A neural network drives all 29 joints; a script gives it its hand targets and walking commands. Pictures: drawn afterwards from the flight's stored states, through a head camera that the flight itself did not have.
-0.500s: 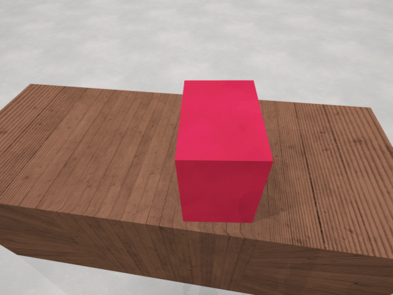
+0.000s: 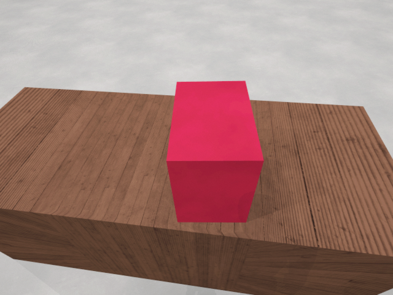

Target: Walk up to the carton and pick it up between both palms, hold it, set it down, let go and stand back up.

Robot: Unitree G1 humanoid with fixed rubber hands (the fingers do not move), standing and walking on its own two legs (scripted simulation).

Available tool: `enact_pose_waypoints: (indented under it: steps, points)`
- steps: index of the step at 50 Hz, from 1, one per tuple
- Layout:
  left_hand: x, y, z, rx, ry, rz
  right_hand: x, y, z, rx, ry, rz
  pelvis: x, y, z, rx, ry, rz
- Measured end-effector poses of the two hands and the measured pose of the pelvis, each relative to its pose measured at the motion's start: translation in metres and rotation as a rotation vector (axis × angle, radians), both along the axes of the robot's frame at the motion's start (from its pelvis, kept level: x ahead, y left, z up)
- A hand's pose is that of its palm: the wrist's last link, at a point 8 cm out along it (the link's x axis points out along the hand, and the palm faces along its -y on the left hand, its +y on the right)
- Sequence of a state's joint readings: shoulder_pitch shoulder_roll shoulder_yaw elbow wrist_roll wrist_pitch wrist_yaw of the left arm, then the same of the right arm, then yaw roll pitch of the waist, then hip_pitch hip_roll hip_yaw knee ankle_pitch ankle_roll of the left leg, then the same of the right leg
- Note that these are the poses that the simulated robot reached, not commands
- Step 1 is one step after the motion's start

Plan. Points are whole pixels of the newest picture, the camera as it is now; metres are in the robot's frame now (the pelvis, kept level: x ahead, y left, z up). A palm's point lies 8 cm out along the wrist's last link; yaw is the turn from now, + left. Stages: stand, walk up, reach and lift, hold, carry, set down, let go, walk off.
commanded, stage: stand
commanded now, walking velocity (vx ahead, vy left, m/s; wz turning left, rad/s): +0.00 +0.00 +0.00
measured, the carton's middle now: (211, 151) +0.50 +0.00 -0.03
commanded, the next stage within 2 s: none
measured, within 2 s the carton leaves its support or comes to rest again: neither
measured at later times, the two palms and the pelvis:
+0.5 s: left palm out of the picture +0.01 +0.19 -0.14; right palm out of the picture -0.04 -0.22 -0.15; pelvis +0.00 -0.01 +0.00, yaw -6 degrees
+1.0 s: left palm out of the picture +0.01 +0.19 -0.14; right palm out of the picture -0.05 -0.21 -0.15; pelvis +0.01 -0.01 +0.00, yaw -8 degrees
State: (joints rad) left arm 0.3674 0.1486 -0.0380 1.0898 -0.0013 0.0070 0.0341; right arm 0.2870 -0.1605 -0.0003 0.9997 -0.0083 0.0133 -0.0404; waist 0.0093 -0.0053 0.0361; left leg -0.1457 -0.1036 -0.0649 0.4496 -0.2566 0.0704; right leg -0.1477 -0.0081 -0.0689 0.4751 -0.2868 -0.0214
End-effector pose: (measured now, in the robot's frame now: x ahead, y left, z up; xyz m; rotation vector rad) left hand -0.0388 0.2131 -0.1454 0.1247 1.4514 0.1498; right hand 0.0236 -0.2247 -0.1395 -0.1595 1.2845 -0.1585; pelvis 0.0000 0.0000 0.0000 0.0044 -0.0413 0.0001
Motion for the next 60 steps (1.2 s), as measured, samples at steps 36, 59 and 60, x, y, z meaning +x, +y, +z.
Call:
enact_pose_waypoints:
  steps: [36,59,60]
  points:
    - [0.044,-0.023,0.002,-0.014,-0.026,-0.123,-0.069,0.015,-0.011,0.074,0.149,-0.161,0.005,-0.012,0.003,-0.005,0.006,-0.123]
    - [0.057,-0.025,0.0,-0.017,-0.009,-0.152,-0.074,0.019,-0.011,0.076,0.185,-0.196,0.013,-0.012,0.002,-0.005,0.018,-0.149]
    - [0.06,-0.024,0.0,-0.015,-0.012,-0.153,-0.073,0.019,-0.011,0.076,0.183,-0.196,0.014,-0.012,0.002,-0.004,0.017,-0.15]
